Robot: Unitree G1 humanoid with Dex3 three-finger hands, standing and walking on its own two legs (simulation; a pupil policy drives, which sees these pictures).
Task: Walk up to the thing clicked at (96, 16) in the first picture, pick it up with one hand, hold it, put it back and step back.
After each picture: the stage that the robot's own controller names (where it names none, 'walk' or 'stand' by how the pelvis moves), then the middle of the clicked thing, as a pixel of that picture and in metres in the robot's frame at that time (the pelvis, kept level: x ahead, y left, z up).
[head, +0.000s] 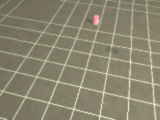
stand; (96, 20) +1.89 -0.17 -0.72
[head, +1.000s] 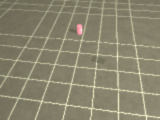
walk; (79, 29) +1.75 +0.16 -0.71
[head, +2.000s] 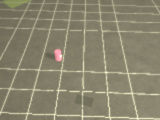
walk; (58, 55) +1.16 +0.31 -0.71
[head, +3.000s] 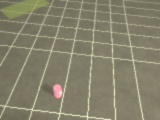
walk; (57, 91) +0.70 +0.22 -0.70
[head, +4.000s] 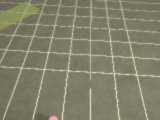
walk; out of the picture +0.42 +0.19 -0.70
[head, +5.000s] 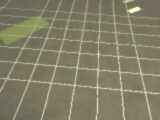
stand; out of the picture +0.37 +0.18 -0.72
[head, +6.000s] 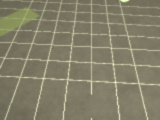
stand; out of the picture +0.33 +0.20 -0.71
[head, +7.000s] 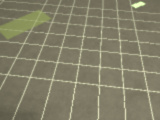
stand; out of the picture +0.34 +0.17 -0.72
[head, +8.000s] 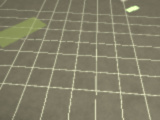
stand; out of the picture +0.31 +0.19 -0.73
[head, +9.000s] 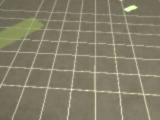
stand; out of the picture +0.30 +0.19 -0.73
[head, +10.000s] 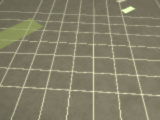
go down; out of the picture +0.31 +0.19 -0.73
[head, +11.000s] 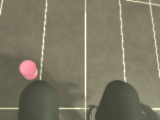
go down; (29, 70) +0.40 +0.20 -0.32
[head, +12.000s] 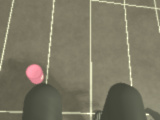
approach; (35, 74) +0.40 +0.20 -0.31
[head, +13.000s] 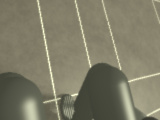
close in; out of the picture +0.39 +0.23 -0.22
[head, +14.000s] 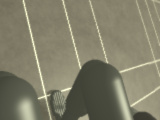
close; out of the picture +0.39 +0.24 -0.22
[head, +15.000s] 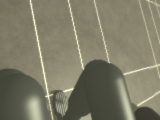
lift; out of the picture +0.37 +0.23 -0.23
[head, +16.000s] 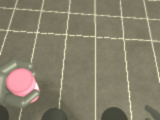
lift; (25, 87) +0.32 +0.19 +0.00
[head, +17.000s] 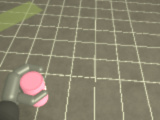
hold; (35, 89) +0.32 +0.17 +0.02
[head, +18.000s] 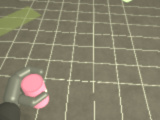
hold; (36, 91) +0.32 +0.17 +0.01
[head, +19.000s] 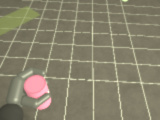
crouch; (38, 93) +0.32 +0.16 +0.01
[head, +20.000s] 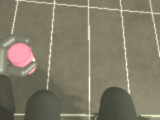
crouch; (23, 60) +0.41 +0.19 -0.08
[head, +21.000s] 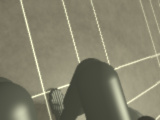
lower; out of the picture +0.42 +0.27 -0.22
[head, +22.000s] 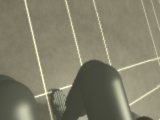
lower; out of the picture +0.40 +0.26 -0.23
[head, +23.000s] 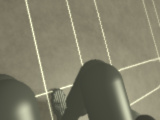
lower; out of the picture +0.40 +0.25 -0.23
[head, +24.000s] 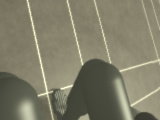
lower; out of the picture +0.39 +0.25 -0.23
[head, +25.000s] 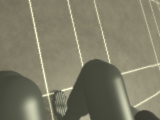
loosen; out of the picture +0.38 +0.22 -0.23
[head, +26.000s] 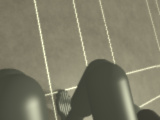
withdraw; out of the picture +0.38 +0.22 -0.22
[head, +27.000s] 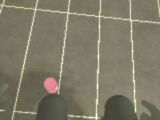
walk; (51, 85) +0.38 +0.17 -0.43
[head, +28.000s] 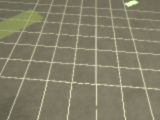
stand; out of the picture +0.31 +0.15 -0.66
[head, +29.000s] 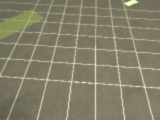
stand; out of the picture +0.32 +0.16 -0.67
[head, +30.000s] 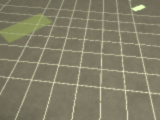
stand; out of the picture +0.33 +0.15 -0.71
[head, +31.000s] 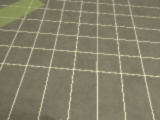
walk; out of the picture +0.36 +0.13 -0.70
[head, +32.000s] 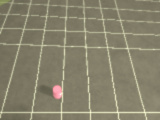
walk; (57, 92) +0.59 +0.16 -0.70
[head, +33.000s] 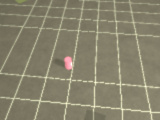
stand; (68, 63) +0.95 +0.17 -0.69
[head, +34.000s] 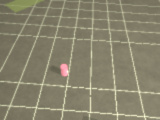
stand; (64, 70) +0.95 +0.19 -0.71
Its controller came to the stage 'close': yes
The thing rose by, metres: 0.73
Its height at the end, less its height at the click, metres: +0.00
